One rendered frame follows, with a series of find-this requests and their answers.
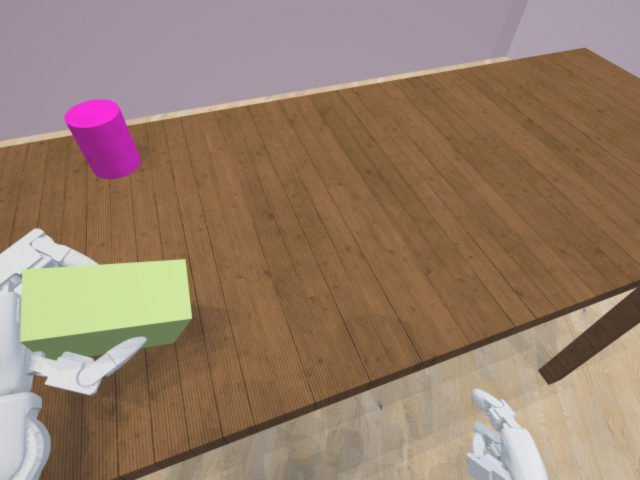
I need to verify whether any table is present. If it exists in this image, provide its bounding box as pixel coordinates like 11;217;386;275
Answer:
0;48;640;480

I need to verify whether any robot left hand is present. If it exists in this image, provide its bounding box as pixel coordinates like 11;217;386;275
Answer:
0;229;147;396

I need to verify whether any robot right hand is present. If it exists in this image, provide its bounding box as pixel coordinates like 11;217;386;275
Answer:
467;388;548;480

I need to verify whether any left robot forearm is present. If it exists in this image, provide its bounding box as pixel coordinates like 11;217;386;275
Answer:
0;392;51;480

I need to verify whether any sponge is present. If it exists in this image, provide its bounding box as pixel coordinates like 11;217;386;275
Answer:
20;259;192;361

